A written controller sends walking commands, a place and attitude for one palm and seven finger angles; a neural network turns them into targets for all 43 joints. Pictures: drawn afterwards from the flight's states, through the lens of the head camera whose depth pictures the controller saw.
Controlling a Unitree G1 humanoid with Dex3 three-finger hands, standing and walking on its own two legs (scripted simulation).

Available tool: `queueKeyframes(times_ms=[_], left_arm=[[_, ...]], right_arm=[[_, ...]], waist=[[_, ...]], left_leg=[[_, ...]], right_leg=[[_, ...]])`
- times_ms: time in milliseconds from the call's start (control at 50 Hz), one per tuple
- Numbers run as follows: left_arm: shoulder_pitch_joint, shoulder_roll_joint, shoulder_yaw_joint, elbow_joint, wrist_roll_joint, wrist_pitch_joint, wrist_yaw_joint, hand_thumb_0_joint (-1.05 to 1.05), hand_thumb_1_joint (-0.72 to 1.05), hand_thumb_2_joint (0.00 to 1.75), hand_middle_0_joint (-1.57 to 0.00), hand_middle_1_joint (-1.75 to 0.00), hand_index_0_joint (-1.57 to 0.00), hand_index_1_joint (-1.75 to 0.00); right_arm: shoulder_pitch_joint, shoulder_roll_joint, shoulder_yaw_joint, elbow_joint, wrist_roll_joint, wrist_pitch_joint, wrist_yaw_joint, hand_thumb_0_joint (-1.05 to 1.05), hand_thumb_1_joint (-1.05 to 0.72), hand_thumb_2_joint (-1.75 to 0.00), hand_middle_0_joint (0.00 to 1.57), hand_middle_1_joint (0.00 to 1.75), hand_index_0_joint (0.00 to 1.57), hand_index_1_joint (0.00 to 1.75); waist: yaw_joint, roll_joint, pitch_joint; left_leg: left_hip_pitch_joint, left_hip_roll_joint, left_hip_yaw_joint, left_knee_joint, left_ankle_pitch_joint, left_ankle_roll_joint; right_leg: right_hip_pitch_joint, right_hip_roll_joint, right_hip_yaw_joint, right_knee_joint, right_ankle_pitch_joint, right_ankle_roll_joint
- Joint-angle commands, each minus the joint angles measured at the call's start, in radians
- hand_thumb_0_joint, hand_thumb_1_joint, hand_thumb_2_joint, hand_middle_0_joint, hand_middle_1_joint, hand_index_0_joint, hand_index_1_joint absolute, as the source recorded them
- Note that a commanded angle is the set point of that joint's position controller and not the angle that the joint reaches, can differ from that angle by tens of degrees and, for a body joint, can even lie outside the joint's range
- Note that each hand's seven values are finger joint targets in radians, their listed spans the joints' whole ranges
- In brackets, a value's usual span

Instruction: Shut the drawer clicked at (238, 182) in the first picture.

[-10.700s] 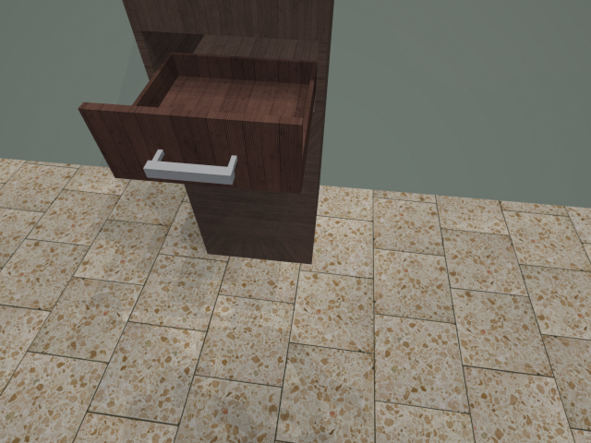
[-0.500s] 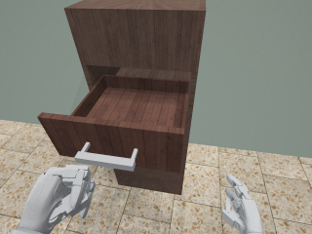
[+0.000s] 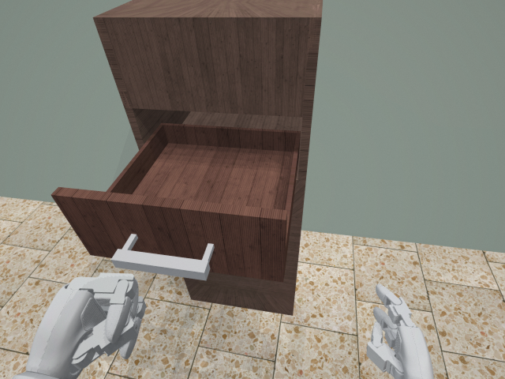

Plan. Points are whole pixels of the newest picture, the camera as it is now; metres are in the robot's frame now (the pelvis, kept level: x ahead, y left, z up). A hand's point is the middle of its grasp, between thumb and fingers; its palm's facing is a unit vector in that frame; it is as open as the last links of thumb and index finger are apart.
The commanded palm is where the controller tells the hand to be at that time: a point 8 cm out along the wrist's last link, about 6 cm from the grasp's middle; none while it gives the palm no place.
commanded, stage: bring the fist close to the handle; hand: left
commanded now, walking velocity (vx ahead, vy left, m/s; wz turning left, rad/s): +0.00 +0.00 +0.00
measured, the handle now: (165, 254) +0.29 +0.19 +0.07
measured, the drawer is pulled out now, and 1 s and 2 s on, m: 0.30 0.30 0.29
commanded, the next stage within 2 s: push the drawer shut in 1.34 s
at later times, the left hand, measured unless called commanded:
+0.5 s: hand (157, 323) +0.16 +0.14 +0.11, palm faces -0.05 -1.00 -0.06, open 3.3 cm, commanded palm +0.13 +0.20 +0.11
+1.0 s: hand (175, 311) +0.20 +0.14 +0.06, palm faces -0.07 -1.00 -0.04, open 3.3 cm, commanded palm +0.17 +0.20 +0.07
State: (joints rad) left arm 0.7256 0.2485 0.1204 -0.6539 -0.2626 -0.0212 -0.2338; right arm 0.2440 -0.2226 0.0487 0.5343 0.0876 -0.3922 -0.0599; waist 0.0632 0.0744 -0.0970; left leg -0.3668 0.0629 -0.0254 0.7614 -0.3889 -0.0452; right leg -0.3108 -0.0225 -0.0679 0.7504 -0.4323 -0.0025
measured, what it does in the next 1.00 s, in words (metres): stands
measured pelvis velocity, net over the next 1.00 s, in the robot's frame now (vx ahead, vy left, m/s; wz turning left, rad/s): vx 0.00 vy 0.01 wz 0.00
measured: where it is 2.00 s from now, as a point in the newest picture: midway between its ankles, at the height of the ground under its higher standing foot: outside the picture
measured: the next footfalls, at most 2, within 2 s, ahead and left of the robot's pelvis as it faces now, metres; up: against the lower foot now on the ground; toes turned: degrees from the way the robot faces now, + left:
none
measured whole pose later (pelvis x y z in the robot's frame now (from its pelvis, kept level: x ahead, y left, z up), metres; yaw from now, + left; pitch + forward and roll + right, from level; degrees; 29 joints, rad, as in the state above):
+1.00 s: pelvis +0.00 +0.01 -0.02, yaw +0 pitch +8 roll +0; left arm 0.51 0.17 0.01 -0.29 -0.18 -0.24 -0.14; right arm 0.26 -0.23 0.01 0.50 0.03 -0.20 -0.03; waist -0.02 0.04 -0.09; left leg -0.63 0.05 -0.02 0.94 -0.45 -0.03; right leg -0.57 -0.04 -0.05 0.94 -0.50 0.01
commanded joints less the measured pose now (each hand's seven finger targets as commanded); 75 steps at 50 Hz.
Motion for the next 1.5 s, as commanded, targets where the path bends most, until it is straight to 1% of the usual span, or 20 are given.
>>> queueKeyframes(times_ms=[0, 20, 120, 160, 180, 220, 280, 300, 460, 580, 600, 780, 860, 960, 1040, 1160, 1200, 1260, 1420, 1480], left_arm=[[-0.019, 0.057, 0.071, -0.14, -0.034, -0.069, -0.01, 0.0, 0.9, 0.9, -1.4, -1.6, -1.4, -1.6], [-0.022, 0.072, 0.091, -0.115, -0.036, -0.071, -0.011, 0.0, 0.9, 0.9, -1.4, -1.6, -1.4, -1.6], [-0.065, 0.032, 0.007, -0.136, -0.003, -0.112, -0.006, 0.0, 0.9, 0.9, -1.4, -1.6, -1.4, -1.6], [-0.075, 0.038, 0.004, -0.14, 0.011, -0.131, 0.002, 0.0, 0.9, 0.9, -1.4, -1.6, -1.4, -1.6], [-0.068, 0.06, 0.027, -0.125, 0.022, -0.134, 0.012, 0.0, 0.9, 0.9, -1.4, -1.6, -1.4, -1.6], [-0.049, 0.034, 0.009, -0.094, 0.032, -0.142, 0.022, 0.0, 0.9, 0.9, -1.4, -1.6, -1.4, -1.6], [-0.067, 0.037, 0.007, -0.091, 0.038, -0.15, 0.038, 0.0, 0.9, 0.9, -1.4, -1.6, -1.4, -1.6], [-0.062, 0.0, -0.033, -0.092, 0.041, -0.153, 0.038, 0.0, 0.9, 0.9, -1.4, -1.6, -1.4, -1.6], [-0.071, -0.01, -0.057, -0.048, 0.052, -0.198, 0.054, 0.0, 0.9, 0.9, -1.4, -1.6, -1.4, -1.6], [-0.138, 0.011, -0.039, 0.007, 0.06, -0.238, 0.073, 0.0, 0.9, 0.9, -1.4, -1.6, -1.4, -1.6], [-0.14, -0.02, -0.066, 0.015, 0.056, -0.242, 0.07, 0.0, 0.9, 0.9, -1.4, -1.6, -1.4, -1.6], [-0.216, 0.013, -0.041, 0.105, 0.065, -0.269, 0.086, 0.0, 0.9, 0.9, -1.4, -1.6, -1.4, -1.6], [-0.243, -0.012, -0.066, 0.124, 0.066, -0.286, 0.091, 0.0, 0.9, 0.9, -1.4, -1.6, -1.4, -1.6], [-0.216, 0.003, -0.045, 0.126, 0.066, -0.31, 0.097, 0.0, 0.9, 0.9, -1.4, -1.6, -1.4, -1.6], [-0.2, 0.0, -0.049, 0.111, 0.059, -0.31, 0.098, 0.0, 0.9, 0.9, -1.4, -1.6, -1.4, -1.6], [-0.238, 0.007, -0.041, 0.15, 0.048, -0.304, 0.082, 0.0, 0.9, 0.9, -1.4, -1.6, -1.4, -1.6], [-0.237, -0.003, -0.06, 0.126, 0.049, -0.306, 0.08, 0.0, 0.9, 0.9, -1.4, -1.6, -1.4, -1.6], [-0.221, 0.01, -0.04, 0.134, 0.045, -0.303, 0.078, 0.0, 0.9, 0.9, -1.4, -1.6, -1.4, -1.6], [-0.201, 0.013, -0.03, 0.143, 0.05, -0.293, 0.086, 0.0, 0.9, 0.9, -1.4, -1.6, -1.4, -1.6], [-0.268, 0.027, -0.035, 0.141, 0.058, -0.29, 0.094, 0.0, 0.9, 0.9, -1.4, -1.6, -1.4, -1.6]], right_arm=[[-0.168, -0.08, -0.041, -0.181, 0.002, -0.072, -0.005, 0.0, -0.9, -0.9, 0.2, 0.3, 0.2, 0.3], [-0.165, -0.082, -0.045, -0.174, 0.002, -0.067, -0.007, 0.0, -0.9, -0.9, 0.2, 0.3, 0.2, 0.3], [-0.141, -0.088, -0.05, -0.177, -0.01, -0.067, 0.003, 0.0, -0.9, -0.9, 0.2, 0.3, 0.2, 0.3], [-0.138, -0.09, -0.055, -0.175, -0.016, -0.061, 0.006, 0.0, -0.9, -0.9, 0.2, 0.3, 0.2, 0.3], [-0.145, -0.09, -0.058, -0.17, -0.016, -0.057, 0.009, 0.0, -0.9, -0.9, 0.2, 0.3, 0.2, 0.3], [-0.134, -0.085, -0.062, -0.17, -0.019, -0.039, 0.013, 0.0, -0.9, -0.9, 0.2, 0.3, 0.2, 0.3], [-0.139, -0.091, -0.066, -0.176, -0.023, -0.019, 0.015, 0.0, -0.9, -0.9, 0.2, 0.3, 0.2, 0.3], [-0.13, -0.087, -0.062, -0.182, -0.026, -0.012, 0.017, 0.0, -0.9, -0.9, 0.2, 0.3, 0.2, 0.3], [-0.115, -0.092, -0.075, -0.194, -0.035, 0.037, 0.024, 0.0, -0.9, -0.9, 0.2, 0.3, 0.2, 0.3], [-0.105, -0.104, -0.079, -0.187, -0.04, 0.067, 0.02, 0.0, -0.9, -0.9, 0.2, 0.3, 0.2, 0.3], [-0.1, -0.1, -0.077, -0.194, -0.042, 0.07, 0.022, 0.0, -0.9, -0.9, 0.2, 0.3, 0.2, 0.3], [-0.087, -0.112, -0.085, -0.191, -0.047, 0.104, 0.02, 0.0, -0.9, -0.9, 0.2, 0.3, 0.2, 0.3], [-0.074, -0.113, -0.086, -0.202, -0.047, 0.118, 0.025, 0.0, -0.9, -0.9, 0.2, 0.3, 0.2, 0.3], [-0.073, -0.11, -0.092, -0.21, -0.047, 0.136, 0.032, 0.0, -0.9, -0.9, 0.2, 0.3, 0.2, 0.3], [-0.07, -0.106, -0.092, -0.215, -0.046, 0.15, 0.034, 0.0, -0.9, -0.9, 0.2, 0.3, 0.2, 0.3], [-0.069, -0.117, -0.089, -0.213, -0.044, 0.162, 0.025, 0.0, -0.9, -0.9, 0.2, 0.3, 0.2, 0.3], [-0.068, -0.116, -0.086, -0.219, -0.045, 0.16, 0.024, 0.0, -0.9, -0.9, 0.2, 0.3, 0.2, 0.3], [-0.065, -0.115, -0.09, -0.22, -0.043, 0.163, 0.024, 0.0, -0.9, -0.9, 0.2, 0.3, 0.2, 0.3], [-0.068, -0.11, -0.091, -0.227, -0.043, 0.177, 0.025, 0.0, -0.9, -0.9, 0.2, 0.3, 0.2, 0.3], [-0.064, -0.118, -0.086, -0.22, -0.047, 0.179, 0.024, 0.0, -0.9, -0.9, 0.2, 0.3, 0.2, 0.3]], waist=[[-0.005, -0.101, 0.023], [-0.004, -0.117, 0.031], [-0.022, -0.063, 0.004], [-0.024, -0.08, -0.012], [-0.018, -0.048, -0.012], [-0.024, -0.087, -0.007], [-0.025, -0.055, -0.016], [-0.032, -0.058, -0.023], [-0.05, -0.079, -0.033], [-0.062, -0.077, -0.046], [-0.067, -0.088, -0.052], [-0.075, -0.083, -0.083], [-0.083, -0.08, -0.116], [-0.069, -0.049, -0.159], [-0.08, -0.07, -0.159], [-0.097, -0.093, -0.116], [-0.093, -0.064, -0.141], [-0.088, -0.084, -0.161], [-0.083, -0.079, -0.153], [-0.096, -0.067, -0.137]], left_leg=[[0.032, -0.067, 0.037, -0.097, 0.157, 0.072], [0.02, -0.065, 0.036, -0.095, 0.157, 0.07], [0.028, -0.07, 0.034, -0.088, 0.166, 0.074], [0.025, -0.071, 0.033, -0.08, 0.176, 0.075], [0.017, -0.072, 0.035, -0.077, 0.172, 0.073], [0.005, -0.068, 0.035, -0.077, 0.185, 0.072], [-0.009, -0.069, 0.035, -0.07, 0.17, 0.071], [-0.006, -0.069, 0.035, -0.071, 0.172, 0.071], [-0.052, -0.067, 0.033, -0.036, 0.166, 0.07], [-0.087, -0.067, 0.031, -0.011, 0.12, 0.07], [-0.09, -0.068, 0.029, -0.012, 0.115, 0.069], [-0.129, -0.066, 0.026, 0.022, 0.125, 0.067], [-0.132, -0.067, 0.029, 0.04, 0.145, 0.065], [-0.137, -0.066, 0.037, 0.056, 0.184, 0.062], [-0.145, -0.064, 0.037, 0.064, 0.205, 0.064], [-0.17, -0.064, 0.029, 0.065, 0.131, 0.065], [-0.157, -0.066, 0.029, 0.065, 0.144, 0.066], [-0.154, -0.065, 0.029, 0.07, 0.17, 0.066], [-0.155, -0.064, 0.032, 0.067, 0.178, 0.065], [-0.159, -0.063, 0.027, 0.072, 0.18, 0.066]], right_leg=[[-0.073, 0.024, 0.015, -0.173, 0.222, 0.017], [-0.076, 0.025, 0.017, -0.172, 0.223, 0.018], [-0.089, 0.024, -0.005, -0.136, 0.239, 0.014], [-0.09, 0.023, -0.004, -0.124, 0.25, 0.014], [-0.087, 0.023, -0.001, -0.123, 0.24, 0.01], [-0.094, 0.023, -0.018, -0.103, 0.255, 0.01], [-0.102, 0.023, -0.014, -0.095, 0.23, 0.009], [-0.107, 0.02, -0.022, -0.086, 0.229, 0.009], [-0.147, 0.019, -0.021, -0.052, 0.219, 0.011], [-0.181, 0.018, -0.011, -0.041, 0.143, 0.009], [-0.186, 0.016, -0.013, -0.036, 0.139, 0.01], [-0.21, 0.017, -0.004, -0.005, 0.148, 0.006], [-0.225, 0.018, -0.008, 0.023, 0.178, 0.006], [-0.206, 0.017, -0.004, 0.045, 0.227, 0.001], [-0.203, 0.019, -0.007, 0.048, 0.267, 0.005], [-0.246, 0.021, -0.002, 0.029, 0.174, 0.008], [-0.234, 0.019, -0.002, 0.035, 0.186, 0.005], [-0.223, 0.02, -0.004, 0.04, 0.22, 0.007], [-0.218, 0.021, -0.008, 0.042, 0.234, 0.006], [-0.231, 0.021, -0.007, 0.043, 0.236, 0.005]])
